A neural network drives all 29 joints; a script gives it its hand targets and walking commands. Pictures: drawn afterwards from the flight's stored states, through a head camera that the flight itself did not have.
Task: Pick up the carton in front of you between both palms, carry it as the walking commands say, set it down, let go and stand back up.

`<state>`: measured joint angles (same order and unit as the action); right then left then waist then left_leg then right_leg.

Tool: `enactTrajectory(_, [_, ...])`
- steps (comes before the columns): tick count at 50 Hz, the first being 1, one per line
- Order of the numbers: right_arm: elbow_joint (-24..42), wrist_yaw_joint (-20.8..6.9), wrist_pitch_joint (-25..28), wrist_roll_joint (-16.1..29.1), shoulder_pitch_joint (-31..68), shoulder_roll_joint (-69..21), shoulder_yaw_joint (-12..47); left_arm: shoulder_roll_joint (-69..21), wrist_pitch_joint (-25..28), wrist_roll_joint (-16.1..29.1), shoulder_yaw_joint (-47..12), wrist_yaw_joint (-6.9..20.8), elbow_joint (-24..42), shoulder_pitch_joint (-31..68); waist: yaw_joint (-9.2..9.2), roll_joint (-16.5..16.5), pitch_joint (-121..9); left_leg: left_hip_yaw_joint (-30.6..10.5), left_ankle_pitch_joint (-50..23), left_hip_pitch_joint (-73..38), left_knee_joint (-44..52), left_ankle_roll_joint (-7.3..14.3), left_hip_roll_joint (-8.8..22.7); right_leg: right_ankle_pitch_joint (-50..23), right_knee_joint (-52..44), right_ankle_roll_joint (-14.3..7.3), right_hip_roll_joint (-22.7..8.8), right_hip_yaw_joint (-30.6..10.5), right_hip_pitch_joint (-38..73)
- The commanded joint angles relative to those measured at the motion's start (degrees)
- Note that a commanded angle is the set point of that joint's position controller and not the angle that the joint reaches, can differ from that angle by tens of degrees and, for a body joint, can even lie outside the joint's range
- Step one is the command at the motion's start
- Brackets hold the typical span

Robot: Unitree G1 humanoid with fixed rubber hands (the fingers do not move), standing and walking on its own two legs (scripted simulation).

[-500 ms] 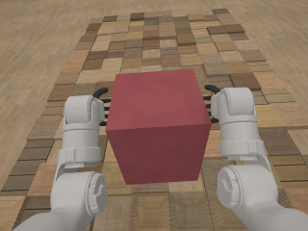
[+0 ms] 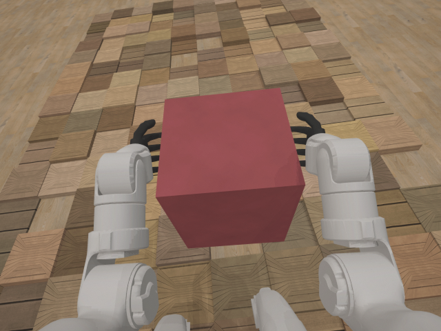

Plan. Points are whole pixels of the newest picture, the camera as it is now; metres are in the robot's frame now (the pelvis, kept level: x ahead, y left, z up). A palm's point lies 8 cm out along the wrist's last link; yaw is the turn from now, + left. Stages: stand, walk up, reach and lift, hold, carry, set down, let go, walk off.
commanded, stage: carry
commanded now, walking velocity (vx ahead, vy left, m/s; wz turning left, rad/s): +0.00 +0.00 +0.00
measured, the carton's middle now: (229, 176) +0.39 -0.02 +0.05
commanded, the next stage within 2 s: none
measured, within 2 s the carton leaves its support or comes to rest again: neither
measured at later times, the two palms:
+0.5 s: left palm (95, 104) +0.38 +0.16 +0.25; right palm (299, 72) +0.40 -0.14 +0.26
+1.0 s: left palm (115, 127) +0.36 +0.13 +0.22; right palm (317, 94) +0.38 -0.16 +0.23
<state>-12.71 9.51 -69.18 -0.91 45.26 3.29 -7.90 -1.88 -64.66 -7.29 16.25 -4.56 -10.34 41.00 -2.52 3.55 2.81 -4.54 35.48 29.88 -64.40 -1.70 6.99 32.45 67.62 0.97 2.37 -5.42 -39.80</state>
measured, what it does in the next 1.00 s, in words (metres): steps on the spot: left foot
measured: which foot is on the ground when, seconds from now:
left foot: up 0.00-0.20, down 0.22-1.00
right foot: down 0.00-1.00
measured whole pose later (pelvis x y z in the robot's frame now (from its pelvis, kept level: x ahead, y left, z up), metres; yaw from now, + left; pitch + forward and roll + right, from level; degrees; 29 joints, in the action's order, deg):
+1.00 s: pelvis +0.01 -0.03 +0.09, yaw +2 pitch +3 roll -1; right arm -13.8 8.8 -69.2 -6.1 43.1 -1.7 -14.4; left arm -0.1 -74.2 -5.2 11.4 -10.1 -15.6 43.5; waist 0.2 0.6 -3.6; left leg 1.3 19.8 16.7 -34.1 1.9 -0.9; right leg 11.3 31.2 -2.0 2.2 1.2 -22.4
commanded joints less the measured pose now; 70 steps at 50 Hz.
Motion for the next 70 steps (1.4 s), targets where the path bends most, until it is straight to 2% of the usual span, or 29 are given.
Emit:
enactTrajectory(1, [3.77,-14.24,0.76,22.55,33.39,-73.7,28.39,-55.75,-3.4,25.09,-33.24,12.87,9.38,38.89,1.74,-17.46,-32.18,1.66,-9.21,8.33,-15.23,-0.41,-4.72,2.49,-44.08,0.61,-13.24,-29.79,25.0])
enactTrajectory(2, [4.63,-15.13,0.97,23.33,34.05,-74.81,28.35,-57.36,-2.71,26.31,-35.85,12.94,13.11,42.53,1.43,-13.74,-34.32,1.95,-11.83,7.35,-10.9,-0.46,-3.99,-9.35,-38.91,-2.13,-12.95,-26.64,29.56])
enactTrajectory(3, [5.54,-15.88,1.41,24.47,35.82,-75.79,28.85,-59.12,-1.63,28.04,-39.04,12.52,16.37,47.05,2.13,-11.51,-33.72,1.55,-11.0,6.12,-4.52,-0.02,-3.52,-20.27,-35.89,-4.93,-13.56,-26.0,30.18])
enactTrajectory(4, [4.3,-16.37,1.9,24.96,36.62,-76.61,29.67,-60.17,-0.99,29.06,-40.21,11.89,17.89,49.73,3.33,-9.7,-33.87,0.87,-9.02,4.18,1.16,0.8,-3.87,-31.64,-35.07,-7.07,-12.93,-23.04,31.69])
enactTrajectory(6, [2.48,-16.93,2.54,25.21,32.8,-77.65,30.89,-60.94,-0.12,29.79,-41.4,10.48,19.15,49.26,4.74,-10.3,-35.85,1.67,-2.94,-0.45,12.0,2.05,-5.98,-49.06,-34.92,-10.42,-12.81,-19.44,36.91])
enactTrajectory(7, [0.34,-17.02,2.63,24.69,29.31,-77.45,30.21,-61.06,0.03,29.68,-41.64,9.92,18.87,47.76,4.53,-11.32,-37.11,3.35,-0.94,-3.8,21.1,2.44,-7.15,-55.17,-34.68,-10.93,-12.03,-15.76,39.53])
enactTrajectory(8, [-2.6,-17.03,2.63,23.42,25.3,-76.88,28.29,-61.25,-0.09,29.57,-41.74,9.57,17.94,46.65,3.91,-10.83,-36.69,4.2,-6.45,-6.75,30.0,2.72,-8.03,-57.58,-33.52,-11.06,-11.02,-12.94,40.53])
enactTrajectory(9, [-5.56,-17.08,2.73,21.43,20.59,-76.57,26.56,-62.1,-0.46,29.16,-42.53,9.51,15.54,43.75,2.91,-9.4,-36.23,4.37,-16.52,-11.81,39.56,3.12,-7.93,-56.55,-31.94,-10.26,-9.81,-10.11,39.09])
enactTrajectory(10, [-6.53,-17.16,2.94,19.73,18.1,-75.66,25.11,-63.19,-0.67,28.87,-42.9,9.85,12.81,40.32,2.54,-6.14,-36.3,3.43,-26.22,-21.01,41.74,3.96,-5.27,-50.98,-30.58,-8.66,-8.23,-7.04,32.89])
enactTrajectory(11, [-6.73,-17.39,3.11,18.5,17.37,-74.41,24.37,-63.69,-0.75,28.85,-42.91,10.23,11.03,38.44,2.49,-0.18,-36.47,-0.71,-43.0,-30.27,37.75,5.64,-0.54,-38.79,-30.45,-6.97,-6.29,-4.83,23.93])
enactTrajectory(12, [-6.24,-17.48,3.43,17.59,18.14,-72.76,24.17,-64.34,-0.77,28.97,-42.82,10.66,10.16,38.35,2.59,7.76,-35.5,-5.72,-65.42,-36.3,32.21,8.51,5.13,-24.46,-30.49,-5.09,-3.22,-1.07,14.84])
enactTrajectory(13, [-4.07,-17.2,4.04,16.38,20.23,-71.07,23.86,-65.99,-0.7,30.35,-43.28,11.2,11.49,43.46,1.8,10.84,-34.02,-5.83,-70.41,-36.74,30.62,10.92,5.86,-20.99,-31.03,-4.25,-2.25,0.71,12.56])
enactTrajectory(14, [-2.31,-17.09,4.03,16.53,23.4,-70.82,24.18,-66.18,-0.56,31.51,-43.37,11.53,12.95,47.4,1.7,9.32,-32.59,-5.46,-68.27,-35.69,32.05,10.36,5.29,-20.92,-31.11,-3.96,-1.88,1.26,12.32])
enactTrajectory(15, [-0.34,-17.12,3.73,17.69,26.36,-71.2,25.41,-65.1,-0.52,31.94,-43.54,11.45,14.5,50.17,1.61,8.13,-31.96,-3.91,-66.5,-34.82,33.05,9.28,4.27,-24.14,-31.24,-4.1,-1.87,1.71,13.27])
enactTrajectory(17, [1.38,-16.83,2.57,19.15,29.38,-69.06,26.3,-63.35,-1.45,32.49,-43.84,10.53,14.83,52.59,1.16,4.48,-30.38,-2.47,-68.04,-32.15,32.96,7.71,3.31,-28.43,-31.18,-3.88,-2.52,2.27,15.92])
enactTrajectory(18, [1.13,-16.48,1.85,19.05,29.13,-67.85,26.52,-63.11,-2.25,32.09,-43.12,10.25,12.79,50.91,1.35,3.75,-28.6,-1.92,-67.9,-30.53,33.48,7.34,2.76,-22.95,-33.76,-2.67,-1.72,4.4,16.85])
enactTrajectory(19, [0.31,-16.09,1.04,18.65,28.18,-66.16,26.14,-62.18,-3.15,31.48,-41.56,10.15,9.71,48.07,1.47,4.32,-27.2,-1.5,-66.36,-29.92,33.46,7.85,2.32,-19.26,-36.24,-1.74,-1.0,5.91,16.45])
enactTrajectory(21, [-1.17,-15.67,-0.44,17.9,27.04,-63.17,24.58,-60.09,-4.89,29.86,-37.83,10.24,3.98,43.32,1.61,3.51,-27.73,-0.54,-58.33,-27.71,32.76,7.95,1.45,-23.52,-38.83,-1.84,-2.02,5.25,20.05])
enactTrajectory(23, [-2.31,-15.73,-1.31,18.31,28.9,-63.07,23.71,-58.77,-5.9,28.55,-33.78,10.55,-0.47,42.04,1.88,-0.19,-28.69,-0.45,-52.44,-23.68,31.79,6.1,-0.15,-37.12,-36.29,-2.8,-5.36,2.99,25.48])
enactTrajectory(25, [-0.68,-16.16,-1.6,20.25,34.13,-65.73,23.98,-59.29,-5.78,28.16,-31.08,10.84,-0.84,43.78,2.45,-4.1,-28.21,0.25,-48.8,-22.34,32.38,4.87,-0.83,-39.48,-35.05,-3.04,-5.54,3.04,25.55])
enactTrajectory(26, [-0.2,-16.29,-1.74,21.06,36.04,-66.77,23.74,-59.74,-5.81,28.37,-30.27,10.94,-0.59,45.04,2.42,-4.59,-28.22,0.5,-46.65,-22.24,32.37,4.94,-0.91,-39.33,-35.48,-3.11,-5.59,2.98,25.44])
enactTrajectory(31, [-2.93,-16.48,-2.13,21.46,36.57,-69.79,21.39,-60.78,-5.88,27.39,-27.12,11.31,-2.0,45.69,2.58,-5.34,-28.86,0.62,-39.01,-19.76,33.22,5.01,-1.5,-41.14,-36.3,-4.2,-6.95,1.77,28.4])
enactTrajectory(34, [-4.68,-17.24,-1.44,21.49,35.85,-72.17,20.89,-61.93,-5.07,27.04,-27.03,11.58,-1.51,46.26,2.7,-4.33,-29.62,1.3,-36.15,-19.24,32.97,4.76,-2.17,-42.41,-36.78,-4.61,-7.52,1.17,29.6])
enactTrajectory(39, [1.29,-16.94,-0.43,23.34,40.91,-73.42,23.07,-63.61,-4.19,29.74,-31.28,10.88,6.57,53.52,2.6,-3.59,-30.67,1.99,-30.77,-19.07,33.22,4.59,-2.99,-39.93,-37.98,-5.11,-7.79,0.29,30.33])
enactTrajectory(41, [1.57,-16.36,-0.79,22.85,39.27,-72.37,23.26,-63.48,-4.73,29.9,-32.26,10.44,6.64,51.86,2.63,-3.55,-31.0,1.84,-28.31,-19.49,33.5,4.81,-3.18,-37.13,-38.82,-5.17,-7.73,-0.1,29.86])
enactTrajectory(43, [0.79,-16.09,-1.18,21.9,36.23,-71.52,23.17,-62.98,-5.23,29.32,-32.23,10.35,5.26,48.34,2.6,-3.74,-32.02,1.66,-28.72,-20.51,33.07,5.02,-3.11,-37.34,-39.1,-5.15,-7.67,-0.14,29.79])
enactTrajectory(47, [-0.25,-16.41,-1.43,20.95,34.2,-71.39,23.37,-63.13,-5.27,28.79,-32.2,10.92,4.2,46.87,2.52,-4.43,-33.34,1.89,-33.11,-21.18,31.74,4.89,-2.87,-42.43,-37.9,-5.09,-7.67,0.57,30.6])
enactTrajectory(57, [-1.26,-17.26,-0.5,20.69,34.9,-71.27,23.55,-63.65,-4.26,28.65,-33.02,11.64,2.84,47.88,2.52,-2.79,-28.57,0.85,-28.9,-18.36,35.47,5.41,-1.87,-32.9,-39.36,-4.34,-6.85,1.24,27.74])
enactTrajectory(70, [-0.86,-17.13,-0.16,21.06,35.58,-70.93,23.1,-63.84,-3.93,28.89,-31.42,11.76,1.03,47.24,2.59,-3.05,-27.63,0.88,-28.07,-17.39,36.97,5.84,-1.47,-30.86,-39.64,-3.76,-6.34,2.1,26.91])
